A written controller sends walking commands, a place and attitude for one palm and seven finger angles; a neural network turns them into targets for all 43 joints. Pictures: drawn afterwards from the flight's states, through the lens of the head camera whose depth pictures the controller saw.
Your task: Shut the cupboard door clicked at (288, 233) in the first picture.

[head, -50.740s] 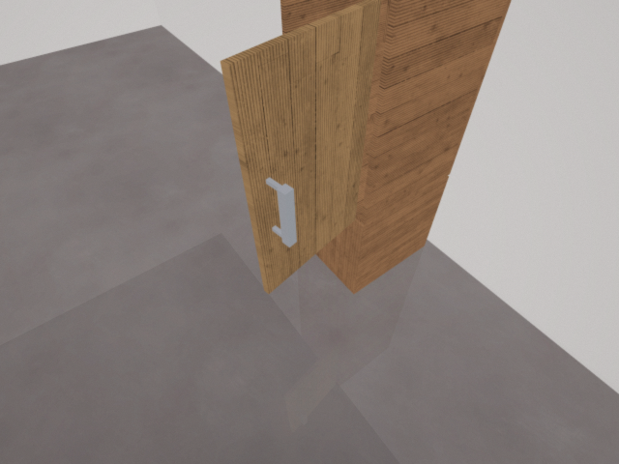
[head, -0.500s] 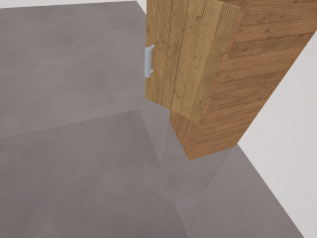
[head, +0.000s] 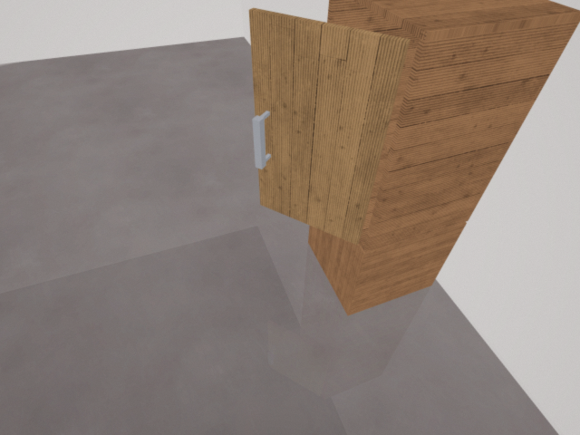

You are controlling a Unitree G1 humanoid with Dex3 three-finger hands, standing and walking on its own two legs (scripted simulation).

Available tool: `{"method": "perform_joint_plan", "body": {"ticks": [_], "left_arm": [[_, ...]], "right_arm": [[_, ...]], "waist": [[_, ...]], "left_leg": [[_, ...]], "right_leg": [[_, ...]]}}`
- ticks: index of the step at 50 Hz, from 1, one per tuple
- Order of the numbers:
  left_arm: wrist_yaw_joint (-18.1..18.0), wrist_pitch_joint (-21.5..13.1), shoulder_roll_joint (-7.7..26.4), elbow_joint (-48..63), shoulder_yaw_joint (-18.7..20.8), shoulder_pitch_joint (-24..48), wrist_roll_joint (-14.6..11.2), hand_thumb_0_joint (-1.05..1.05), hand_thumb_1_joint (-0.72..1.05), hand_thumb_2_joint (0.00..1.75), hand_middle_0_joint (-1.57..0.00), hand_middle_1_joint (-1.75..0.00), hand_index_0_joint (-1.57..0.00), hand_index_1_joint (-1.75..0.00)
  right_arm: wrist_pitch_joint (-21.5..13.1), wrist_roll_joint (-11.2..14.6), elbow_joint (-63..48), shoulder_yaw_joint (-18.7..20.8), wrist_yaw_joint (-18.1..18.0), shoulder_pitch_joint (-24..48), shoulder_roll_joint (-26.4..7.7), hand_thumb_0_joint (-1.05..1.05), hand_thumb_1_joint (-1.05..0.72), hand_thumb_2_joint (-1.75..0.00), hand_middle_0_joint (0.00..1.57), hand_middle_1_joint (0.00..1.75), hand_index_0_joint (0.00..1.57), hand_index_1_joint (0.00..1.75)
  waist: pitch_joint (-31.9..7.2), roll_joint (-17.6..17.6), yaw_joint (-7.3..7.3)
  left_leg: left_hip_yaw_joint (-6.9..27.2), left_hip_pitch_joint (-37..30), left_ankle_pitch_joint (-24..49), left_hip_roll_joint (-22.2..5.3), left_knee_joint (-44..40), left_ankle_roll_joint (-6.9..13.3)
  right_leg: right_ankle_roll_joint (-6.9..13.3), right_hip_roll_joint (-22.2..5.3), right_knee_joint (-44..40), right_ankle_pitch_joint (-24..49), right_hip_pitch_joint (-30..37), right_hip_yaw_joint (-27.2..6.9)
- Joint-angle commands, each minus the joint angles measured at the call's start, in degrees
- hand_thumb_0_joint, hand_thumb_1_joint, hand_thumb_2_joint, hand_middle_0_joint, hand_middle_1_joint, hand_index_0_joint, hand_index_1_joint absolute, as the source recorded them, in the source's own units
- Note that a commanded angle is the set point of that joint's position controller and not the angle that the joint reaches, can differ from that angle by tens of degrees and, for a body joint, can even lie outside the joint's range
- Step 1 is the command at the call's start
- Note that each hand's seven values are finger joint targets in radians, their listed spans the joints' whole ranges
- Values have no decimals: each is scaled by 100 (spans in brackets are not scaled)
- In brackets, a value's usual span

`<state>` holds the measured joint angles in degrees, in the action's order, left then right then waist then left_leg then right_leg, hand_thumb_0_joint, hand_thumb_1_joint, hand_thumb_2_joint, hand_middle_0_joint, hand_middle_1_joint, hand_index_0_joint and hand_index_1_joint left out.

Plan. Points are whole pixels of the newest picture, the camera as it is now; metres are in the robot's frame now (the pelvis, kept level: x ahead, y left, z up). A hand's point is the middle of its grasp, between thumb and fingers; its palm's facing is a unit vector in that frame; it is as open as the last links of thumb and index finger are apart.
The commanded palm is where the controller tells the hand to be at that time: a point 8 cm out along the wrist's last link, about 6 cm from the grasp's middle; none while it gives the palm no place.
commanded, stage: let the arm hang, fingers relaxed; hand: left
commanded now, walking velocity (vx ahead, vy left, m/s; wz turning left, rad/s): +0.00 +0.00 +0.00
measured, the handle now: (263, 140) +0.84 +0.12 -0.06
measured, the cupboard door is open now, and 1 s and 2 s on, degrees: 40 40 40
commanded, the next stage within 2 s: look to check the result in 0.12 s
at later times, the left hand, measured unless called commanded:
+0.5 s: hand out of the picture +0.01 +0.18 -0.17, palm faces +0.02 -0.97 -0.23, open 7.3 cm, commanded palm none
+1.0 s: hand out of the picture +0.02 +0.16 -0.18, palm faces +0.09 -0.97 -0.22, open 7.3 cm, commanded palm none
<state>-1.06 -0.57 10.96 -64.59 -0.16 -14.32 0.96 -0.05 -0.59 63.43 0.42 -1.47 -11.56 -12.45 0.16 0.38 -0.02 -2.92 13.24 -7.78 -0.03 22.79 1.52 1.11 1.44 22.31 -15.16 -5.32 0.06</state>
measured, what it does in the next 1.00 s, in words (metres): stands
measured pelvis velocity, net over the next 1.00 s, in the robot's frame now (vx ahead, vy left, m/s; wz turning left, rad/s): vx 0.02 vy -0.02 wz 0.06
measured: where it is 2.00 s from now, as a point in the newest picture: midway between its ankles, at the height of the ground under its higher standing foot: outside the picture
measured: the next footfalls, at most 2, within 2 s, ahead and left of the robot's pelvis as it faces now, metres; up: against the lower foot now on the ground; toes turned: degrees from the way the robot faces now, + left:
right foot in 1.52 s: +0.09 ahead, -0.16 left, +0.00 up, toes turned +23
left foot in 1.80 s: -0.02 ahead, +0.09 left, +0.00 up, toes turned +39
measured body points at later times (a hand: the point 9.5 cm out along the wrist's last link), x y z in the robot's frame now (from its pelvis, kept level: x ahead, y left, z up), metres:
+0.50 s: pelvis +0.02 -0.01 +0.00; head +0.03 -0.02 +0.45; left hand +0.01 +0.23 -0.15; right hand +0.02 -0.24 -0.16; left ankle +0.05 +0.10 -0.74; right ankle -0.03 -0.11 -0.74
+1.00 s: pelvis +0.02 -0.02 -0.01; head +0.03 -0.02 +0.44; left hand +0.02 +0.21 -0.16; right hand +0.05 -0.26 -0.17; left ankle +0.05 +0.10 -0.74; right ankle -0.03 -0.11 -0.74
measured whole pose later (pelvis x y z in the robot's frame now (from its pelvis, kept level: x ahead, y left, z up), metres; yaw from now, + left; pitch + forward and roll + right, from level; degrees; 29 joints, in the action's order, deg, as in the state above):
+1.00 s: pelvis +0.02 -0.02 -0.01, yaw +4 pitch -2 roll -1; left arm -2.2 0.4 9.5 -62.4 1.5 -15.5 0.8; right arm 2.0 -0.7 63.0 0.7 -1.8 -14.3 -10.5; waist 2.7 0.6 -0.7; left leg 0.0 15.7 -13.3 -0.8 31.1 -0.3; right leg 3.0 2.5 25.5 -19.5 -4.2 3.8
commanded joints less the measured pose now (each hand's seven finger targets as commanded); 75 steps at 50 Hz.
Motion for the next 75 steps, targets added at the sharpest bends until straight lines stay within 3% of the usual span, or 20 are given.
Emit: {"method": "perform_joint_plan", "body": {"ticks": [1,18,40,42,46,49,52,54,55,56,57,58,59,61,64,69,71,73,74,75], "left_arm": [[-72,-38,798,120,153,-263,-20,0,90,90,-20,-30,-20,-30],[-112,-34,687,108,174,-396,-43,0,90,90,-20,-30,-20,-30],[-129,-56,661,18,157,-527,-44,0,90,90,-20,-30,-20,-30],[-149,-8,487,24,142,-604,-54,0,90,90,-20,-30,-20,-30],[-176,69,691,212,299,-658,-34,0,90,90,-20,-30,-20,-30],[-187,105,845,444,423,-580,3,0,90,90,-20,-30,-20,-30],[-197,96,949,705,530,-324,90,0,90,90,-20,-30,-20,-30],[-186,86,1081,840,585,-193,75,0,90,90,-20,-30,-20,-30],[-162,83,1095,897,599,-216,33,0,90,90,-20,-30,-20,-30],[-139,117,1042,990,596,-266,-14,0,90,90,-20,-30,-20,-30],[-129,147,702,1182,543,-378,-63,0,90,90,-20,-30,-20,-30],[-157,176,710,1378,468,-32,8,0,90,90,-20,-30,-20,-30],[-158,230,681,1448,512,283,15,0,90,90,-20,-30,-20,-30],[-93,229,685,1529,554,460,34,0,90,90,-20,-30,-20,-30],[-24,214,642,1564,554,352,30,0,90,90,-20,-30,-20,-30],[-20,237,642,1748,533,387,37,0,90,90,-20,-30,-20,-30],[-30,239,693,1762,542,181,25,0,90,90,-20,-30,-20,-30],[-45,201,871,1683,588,-302,23,0,90,90,-20,-30,-20,-30],[-74,164,1128,1671,660,-491,58,0,90,90,-20,-30,-20,-30],[-117,120,1711,1797,771,-401,161,0,90,90,-20,-30,-20,-30]], "right_arm": [[-61,-17,-142,109,-46,-192,-642,0,-90,-90,20,30,20,30],[-50,5,-23,70,-93,-426,-543,0,-90,-90,20,30,20,30],[-10,-2,11,77,-105,-385,-530,0,-90,-90,20,30,20,30],[34,-6,3,32,-90,-452,-302,0,-90,-90,20,30,20,30],[133,-12,-197,112,-70,-410,-315,0,-90,-90,20,30,20,30],[227,-36,-437,200,-38,-235,-289,0,-90,-90,20,30,20,30],[263,-20,-708,287,20,-98,-265,0,-90,-90,20,30,20,30],[252,-22,-779,289,68,-246,-234,0,-90,-90,20,30,20,30],[234,-55,-756,292,82,-487,-255,0,-90,-90,20,30,20,30],[190,-93,-736,329,94,-815,-486,0,-90,-90,20,30,20,30],[161,-146,-787,429,64,-1035,-972,0,-90,-90,20,30,20,30],[189,-128,-732,464,49,-1205,-1077,0,-90,-90,20,30,20,30],[179,-153,-786,496,19,-1137,-1187,0,-90,-90,20,30,20,30],[155,-163,-991,464,-9,-655,-1054,0,-90,-90,20,30,20,30],[124,-153,-1122,477,-17,-371,-1092,0,-90,-90,20,30,20,30],[208,-166,-1254,583,45,-270,-1221,0,-90,-90,20,30,20,30],[248,-161,-1358,625,72,-114,-1225,0,-90,-90,20,30,20,30],[289,-107,-1503,639,85,150,-1172,0,-90,-90,20,30,20,30],[321,-60,-1592,629,120,198,-896,0,-90,-90,20,30,20,30],[324,-25,-1694,589,151,76,-476,0,-90,-90,20,30,20,30]], "waist": [[280,18,-37],[201,-99,-20],[394,-17,-51],[424,-87,-45],[442,-253,15],[610,-751,67],[774,-735,26],[623,-534,-85],[421,-339,-181],[142,346,-295],[-12,1715,-282],[-39,1270,-384],[-32,979,-421],[217,690,-250],[-81,571,-131],[-188,780,-159],[-254,963,-65],[-273,818,195],[-221,195,287],[-112,-1451,268]], "left_leg": [[690,-451,370,-624,-380,37],[601,-637,811,-656,-297,24],[527,-667,569,-632,-261,-8],[528,-503,674,-581,-150,-40],[475,116,521,-368,471,-78],[229,759,-954,-158,1784,-183],[233,1327,-2181,-319,2691,-221],[90,996,-1678,-354,1718,-228],[-29,432,-811,-232,1120,-183],[659,-257,1067,-615,472,104],[2397,-717,3020,-1795,98,885],[2934,-443,2330,-2143,-352,1255],[3105,-139,1045,-2131,-576,1211],[2823,379,-250,-1770,-739,996],[2384,168,-140,-1385,-624,841],[2505,297,-539,-1111,-634,748],[2531,501,-551,-948,-518,663],[2370,1167,-942,-597,-214,415],[1993,1874,-1579,-143,433,90],[859,2635,-2180,665,2334,-410]], "right_leg": [[140,-701,-616,647,-631,-551],[149,-670,-614,1110,-368,-498],[151,-696,-730,1223,-400,-561],[101,-747,-552,1317,-343,-423],[228,-1042,-236,1491,-221,-375],[744,-1746,-307,2052,-262,-600],[1171,-2252,-1,3188,-136,-523],[901,-2110,661,3663,-26,-72],[614,-1890,1201,3617,-215,215],[146,-1418,2065,2583,-810,643],[-294,-615,3167,-518,-1799,895],[-221,-419,3891,-2299,-1923,353],[-199,-491,4292,-2099,-2154,10],[-250,-595,4315,-1350,-2306,-191],[-338,-465,3664,-1037,-2164,-89],[-375,-188,2611,-1018,-1749,74],[-360,-63,1999,-896,-1299,130],[-334,-9,789,-345,-279,192],[-119,-632,-206,-734,294,-408],[568,-2333,-1259,-1879,204,-2438]]}}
